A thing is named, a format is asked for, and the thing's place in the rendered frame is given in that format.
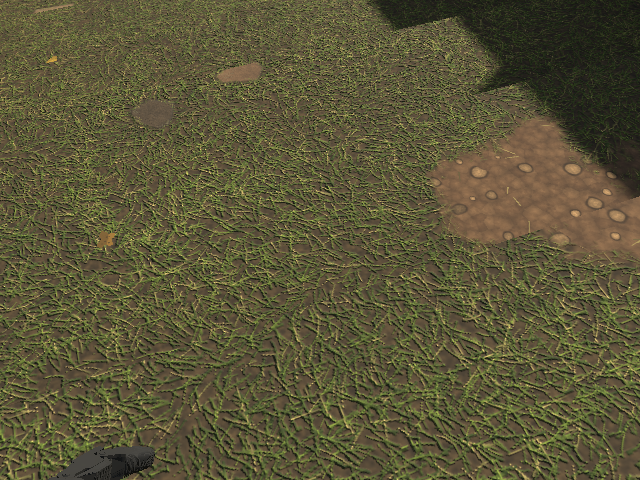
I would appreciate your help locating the left robot hand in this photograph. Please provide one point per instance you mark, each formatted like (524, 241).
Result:
(110, 464)

